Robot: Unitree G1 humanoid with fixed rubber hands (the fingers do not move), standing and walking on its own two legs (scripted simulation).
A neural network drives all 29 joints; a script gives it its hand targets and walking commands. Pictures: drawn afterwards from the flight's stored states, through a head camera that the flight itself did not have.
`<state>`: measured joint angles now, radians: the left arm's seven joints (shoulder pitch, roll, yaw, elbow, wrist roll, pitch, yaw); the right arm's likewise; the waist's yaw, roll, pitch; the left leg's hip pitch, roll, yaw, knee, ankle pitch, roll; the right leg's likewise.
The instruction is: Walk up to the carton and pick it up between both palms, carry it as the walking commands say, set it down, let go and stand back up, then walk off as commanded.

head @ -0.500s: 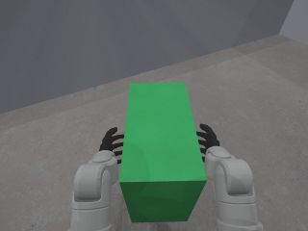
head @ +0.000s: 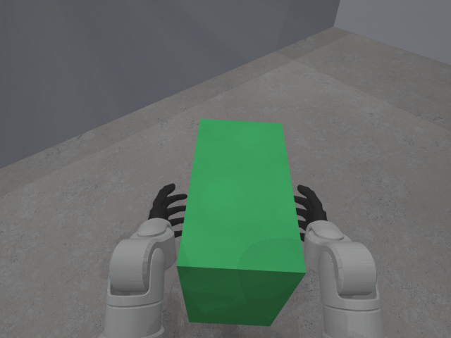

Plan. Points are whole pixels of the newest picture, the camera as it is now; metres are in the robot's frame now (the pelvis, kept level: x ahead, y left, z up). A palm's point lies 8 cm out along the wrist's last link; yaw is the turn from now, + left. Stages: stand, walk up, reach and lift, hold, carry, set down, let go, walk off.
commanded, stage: carry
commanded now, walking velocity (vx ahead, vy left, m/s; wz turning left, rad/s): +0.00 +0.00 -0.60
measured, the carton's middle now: (235, 223) +0.33 +0.00 +0.02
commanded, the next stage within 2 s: none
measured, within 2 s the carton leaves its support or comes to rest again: neither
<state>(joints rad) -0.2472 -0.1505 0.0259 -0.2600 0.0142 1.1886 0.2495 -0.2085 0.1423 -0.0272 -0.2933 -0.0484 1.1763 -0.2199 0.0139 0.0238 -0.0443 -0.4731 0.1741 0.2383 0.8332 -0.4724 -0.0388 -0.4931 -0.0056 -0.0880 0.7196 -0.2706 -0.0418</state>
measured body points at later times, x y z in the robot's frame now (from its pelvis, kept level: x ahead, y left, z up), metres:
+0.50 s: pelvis -0.06 -0.02 +0.01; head -0.05 -0.04 +0.46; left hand +0.25 +0.00 +0.09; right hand +0.17 -0.24 +0.08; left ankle -0.03 +0.10 -0.67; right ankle -0.05 -0.11 -0.71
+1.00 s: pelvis -0.14 -0.04 +0.00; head -0.13 -0.05 +0.45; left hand +0.17 -0.11 +0.09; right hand +0.03 -0.31 +0.08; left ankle -0.06 +0.08 -0.69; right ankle -0.17 -0.13 -0.71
